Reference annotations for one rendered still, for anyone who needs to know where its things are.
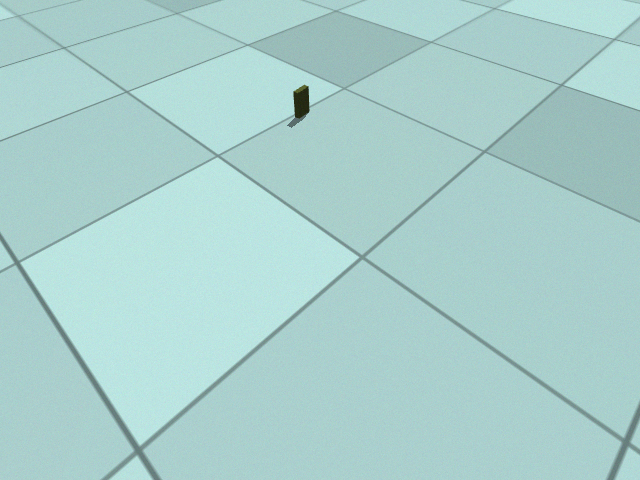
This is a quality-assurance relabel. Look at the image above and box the carton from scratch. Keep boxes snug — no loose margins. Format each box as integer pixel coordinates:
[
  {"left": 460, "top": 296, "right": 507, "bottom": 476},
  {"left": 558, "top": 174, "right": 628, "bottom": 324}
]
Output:
[{"left": 293, "top": 85, "right": 309, "bottom": 119}]

